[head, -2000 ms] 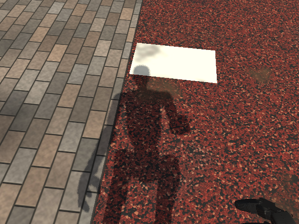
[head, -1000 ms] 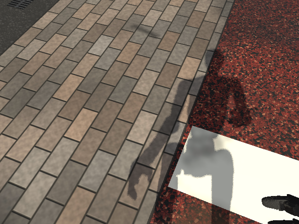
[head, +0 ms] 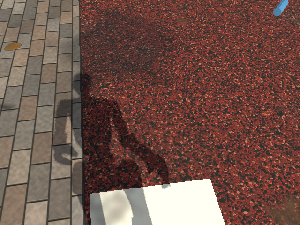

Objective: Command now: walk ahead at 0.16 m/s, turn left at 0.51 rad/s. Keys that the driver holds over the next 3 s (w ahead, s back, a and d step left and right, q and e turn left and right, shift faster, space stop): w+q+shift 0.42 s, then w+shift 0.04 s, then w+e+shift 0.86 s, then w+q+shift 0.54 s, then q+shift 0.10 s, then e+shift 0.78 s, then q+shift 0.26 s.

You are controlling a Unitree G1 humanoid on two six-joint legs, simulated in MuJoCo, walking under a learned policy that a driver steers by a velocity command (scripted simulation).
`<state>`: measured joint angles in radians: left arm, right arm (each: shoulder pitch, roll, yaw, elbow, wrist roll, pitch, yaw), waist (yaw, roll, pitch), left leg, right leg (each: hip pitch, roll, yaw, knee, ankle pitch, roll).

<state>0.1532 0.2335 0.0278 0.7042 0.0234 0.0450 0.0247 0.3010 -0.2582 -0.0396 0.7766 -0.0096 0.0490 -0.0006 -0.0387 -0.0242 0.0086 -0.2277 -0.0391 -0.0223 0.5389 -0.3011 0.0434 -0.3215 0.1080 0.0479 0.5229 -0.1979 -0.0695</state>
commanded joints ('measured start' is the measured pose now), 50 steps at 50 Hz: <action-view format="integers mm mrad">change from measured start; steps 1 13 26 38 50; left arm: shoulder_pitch -95 -238 235 299 -22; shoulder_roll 143 111 172 109 73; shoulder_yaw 41 14 32 22 15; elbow -129 -159 6 64 -36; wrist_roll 6 -8 16 -24 -3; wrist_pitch -19 -83 -155 -159 -49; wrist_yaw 8 -47 -25 -42 -108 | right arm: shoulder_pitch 80 67 -188 221 2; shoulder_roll -279 -224 -99 -320 -69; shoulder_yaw -81 -104 -30 -71 -13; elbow -45 -77 -190 -122 -10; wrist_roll -13 4 -37 -84 -14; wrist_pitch -26 -59 -76 -123 -180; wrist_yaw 10 25 85 3 7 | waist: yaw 1 -48 94 -171 77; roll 277 168 -82 215 117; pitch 61 26 49 -364 143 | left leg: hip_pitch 59 38 -673 719 77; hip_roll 331 110 37 392 256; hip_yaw -633 -512 -131 -391 170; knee -343 -300 604 -31 -453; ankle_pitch -278 -192 73 -404 288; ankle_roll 220 177 16 71 27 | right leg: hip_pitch -278 -179 333 -316 -485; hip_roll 31 -39 -338 -119 -238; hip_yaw -49 -5 250 -7 -42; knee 209 67 -379 644 597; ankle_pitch -310 -126 -282 -156 187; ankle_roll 28 150 -59 -39 -17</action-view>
